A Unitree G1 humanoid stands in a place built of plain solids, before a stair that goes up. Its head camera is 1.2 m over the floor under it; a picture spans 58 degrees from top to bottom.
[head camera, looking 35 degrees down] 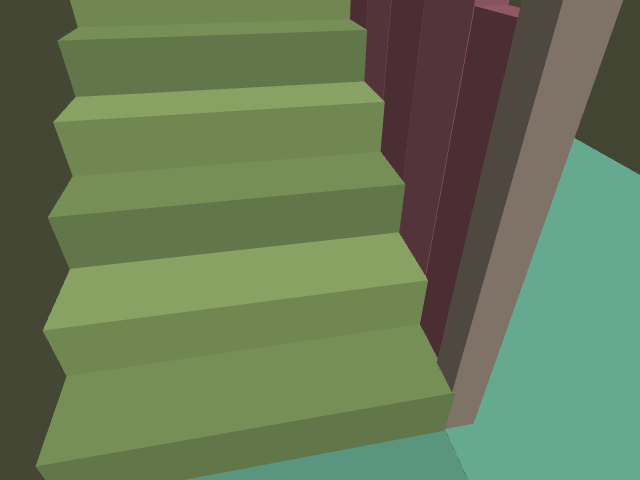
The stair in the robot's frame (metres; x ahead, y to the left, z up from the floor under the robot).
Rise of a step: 0.18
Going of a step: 0.26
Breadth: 1.06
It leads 11 degrees to the left of straight ahead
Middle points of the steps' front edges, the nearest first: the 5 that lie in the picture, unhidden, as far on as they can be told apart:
0.62 0.15 0.18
0.88 0.20 0.37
1.14 0.25 0.55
1.39 0.30 0.74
1.65 0.35 0.92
